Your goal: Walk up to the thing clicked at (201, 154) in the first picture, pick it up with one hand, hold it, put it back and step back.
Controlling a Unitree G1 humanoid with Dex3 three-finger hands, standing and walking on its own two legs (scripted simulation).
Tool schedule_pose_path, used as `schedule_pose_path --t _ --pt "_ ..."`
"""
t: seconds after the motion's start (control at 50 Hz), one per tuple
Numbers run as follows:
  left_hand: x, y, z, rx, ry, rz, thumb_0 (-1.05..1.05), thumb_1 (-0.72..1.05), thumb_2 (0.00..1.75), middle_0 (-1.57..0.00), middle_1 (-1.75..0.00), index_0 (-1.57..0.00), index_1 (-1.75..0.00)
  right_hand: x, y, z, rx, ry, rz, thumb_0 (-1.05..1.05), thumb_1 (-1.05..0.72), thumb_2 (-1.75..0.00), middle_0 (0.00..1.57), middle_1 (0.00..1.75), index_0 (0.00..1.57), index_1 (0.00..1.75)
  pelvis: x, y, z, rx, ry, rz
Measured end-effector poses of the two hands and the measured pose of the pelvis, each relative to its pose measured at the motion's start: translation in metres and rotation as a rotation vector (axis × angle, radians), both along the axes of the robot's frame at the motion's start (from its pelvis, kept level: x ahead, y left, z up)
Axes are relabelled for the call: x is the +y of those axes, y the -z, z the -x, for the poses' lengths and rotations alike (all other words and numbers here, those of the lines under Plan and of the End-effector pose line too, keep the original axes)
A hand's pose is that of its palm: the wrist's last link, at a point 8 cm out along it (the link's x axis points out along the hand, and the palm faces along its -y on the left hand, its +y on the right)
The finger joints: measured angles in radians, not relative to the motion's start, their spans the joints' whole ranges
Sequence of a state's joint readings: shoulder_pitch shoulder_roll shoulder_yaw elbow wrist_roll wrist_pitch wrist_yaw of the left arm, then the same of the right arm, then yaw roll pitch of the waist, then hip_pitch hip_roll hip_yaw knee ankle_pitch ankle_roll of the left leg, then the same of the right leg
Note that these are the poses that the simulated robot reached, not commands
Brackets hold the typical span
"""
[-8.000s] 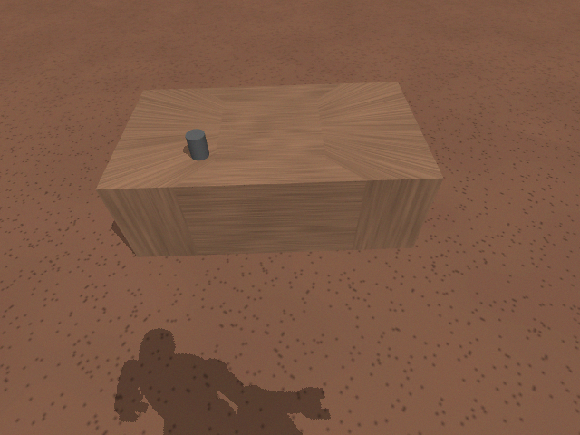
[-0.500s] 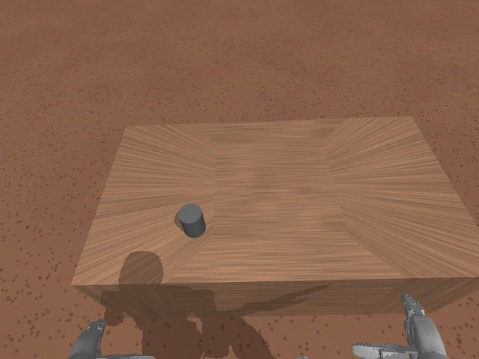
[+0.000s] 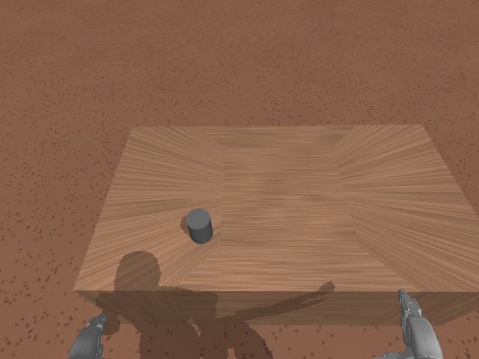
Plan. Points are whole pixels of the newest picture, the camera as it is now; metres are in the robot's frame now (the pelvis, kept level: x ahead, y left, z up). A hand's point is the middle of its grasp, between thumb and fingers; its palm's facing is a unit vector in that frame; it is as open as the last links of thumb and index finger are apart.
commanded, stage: go down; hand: left
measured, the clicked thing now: (200, 226) +0.51 +0.14 -0.28
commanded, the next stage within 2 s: none
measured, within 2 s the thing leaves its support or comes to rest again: neither
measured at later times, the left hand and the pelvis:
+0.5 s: hand (112, 356) +0.15 +0.24 -0.09, palm faces +0.10 -0.95 -0.30, open 17.5 cm; pelvis +0.00 -0.01 -0.01, yaw +1 degrees
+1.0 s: hand (88, 258) +0.30 +0.30 -0.01, palm faces +0.13 -0.98 -0.15, open 17.6 cm; pelvis -0.03 -0.01 -0.02, yaw +0 degrees
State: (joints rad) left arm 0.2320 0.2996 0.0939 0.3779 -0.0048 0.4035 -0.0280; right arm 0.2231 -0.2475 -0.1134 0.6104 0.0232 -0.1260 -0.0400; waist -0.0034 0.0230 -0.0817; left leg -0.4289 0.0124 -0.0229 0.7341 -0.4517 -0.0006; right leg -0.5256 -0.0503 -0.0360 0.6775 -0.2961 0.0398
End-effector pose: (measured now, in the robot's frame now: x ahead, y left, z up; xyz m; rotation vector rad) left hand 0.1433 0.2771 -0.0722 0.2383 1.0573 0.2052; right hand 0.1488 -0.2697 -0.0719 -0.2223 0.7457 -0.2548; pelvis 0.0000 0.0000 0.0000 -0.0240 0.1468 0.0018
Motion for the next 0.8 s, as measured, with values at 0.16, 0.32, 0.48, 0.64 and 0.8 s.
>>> schedule_pose_path --t 0.16,0.32,0.48,0.64,0.8 --pt "0.003 -0.004 -0.001 -0.013 -0.002 -0.011 -0.01 -0.58 0.06 -0.08 -0.05 -0.07 -0.07 -0.002 0.0 0.001 -0.002 -0.009 0.003 0.0 0.48 -0.06 0.05 0.05 0.05 0.05 -0.001 0.003 -0.004 0.016 -0.004 0.002" --pt "0.003 -0.009 -0.004 -0.049 -0.012 -0.013 -0.01 -0.58 0.07 -0.08 -0.04 -0.07 -0.07 -0.001 -0.004 0.0 -0.04 -0.021 0.002 0.0 0.49 -0.06 0.05 0.05 0.05 0.05 -0.005 0.007 -0.003 0.019 -0.007 0.001" --pt "0.008 -0.013 0.005 -0.076 -0.026 -0.013 -0.01 -0.58 0.09 -0.08 -0.05 -0.07 -0.07 0.0 -0.011 0.003 -0.084 -0.031 0.005 0.0 0.5 -0.05 0.05 0.05 0.05 0.05 -0.009 0.01 0.002 0.017 -0.01 -0.002" --pt "0.019 -0.018 0.001 -0.141 -0.037 -0.022 -0.01 -0.59 0.1 -0.07 -0.05 -0.06 -0.08 0.007 -0.018 0.009 -0.137 -0.061 0.016 -0.01 0.52 -0.05 0.05 0.05 0.05 0.05 -0.012 0.015 0.013 0.01 -0.019 -0.004" --pt "0.043 -0.053 -0.062 -0.353 -0.031 -0.007 -0.01 -0.58 0.11 -0.06 -0.05 -0.05 -0.08 0.019 -0.026 0.015 -0.205 -0.077 0.021 -0.01 0.54 -0.05 0.05 0.05 0.05 0.05 -0.014 0.016 0.023 -0.013 -0.026 -0.002"
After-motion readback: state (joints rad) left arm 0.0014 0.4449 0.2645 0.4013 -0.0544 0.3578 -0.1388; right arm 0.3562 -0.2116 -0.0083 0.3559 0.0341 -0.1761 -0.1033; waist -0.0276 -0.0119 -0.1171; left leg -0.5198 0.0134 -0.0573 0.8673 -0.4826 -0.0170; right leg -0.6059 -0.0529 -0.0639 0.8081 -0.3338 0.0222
